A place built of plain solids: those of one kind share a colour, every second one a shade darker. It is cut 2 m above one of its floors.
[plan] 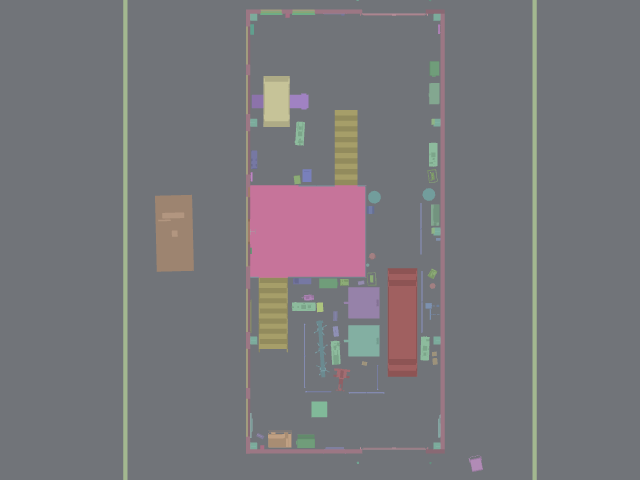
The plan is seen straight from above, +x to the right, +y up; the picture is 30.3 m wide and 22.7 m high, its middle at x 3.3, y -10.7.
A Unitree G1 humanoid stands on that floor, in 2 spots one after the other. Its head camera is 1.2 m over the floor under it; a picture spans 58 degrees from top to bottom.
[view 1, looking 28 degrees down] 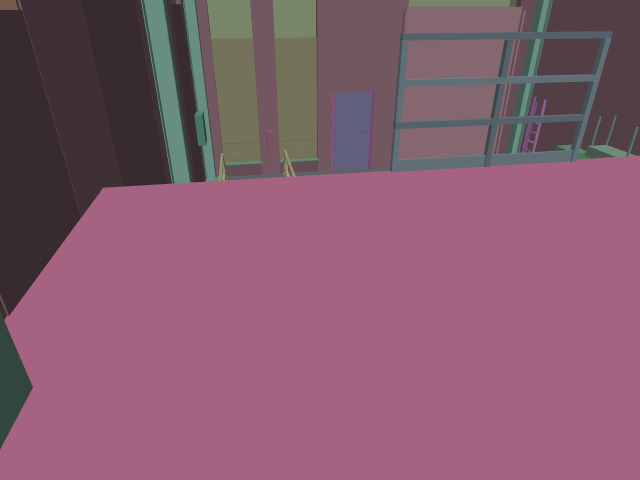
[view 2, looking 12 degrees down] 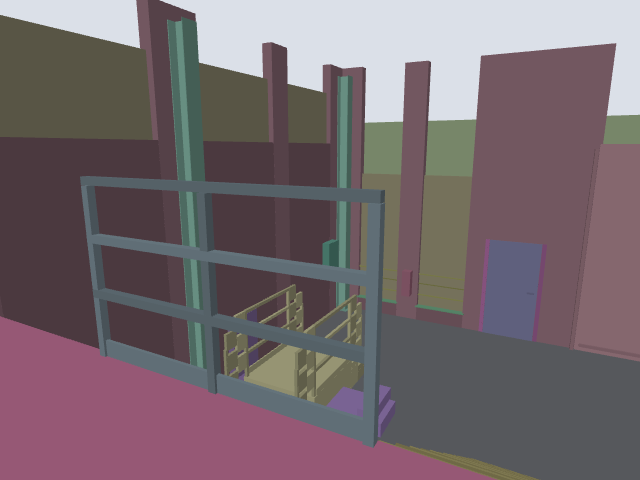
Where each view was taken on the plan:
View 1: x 1.09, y -11.46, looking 80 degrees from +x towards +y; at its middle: raised_floor_deck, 2.56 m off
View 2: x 4.54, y -9.64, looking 118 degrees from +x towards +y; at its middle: wall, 9.88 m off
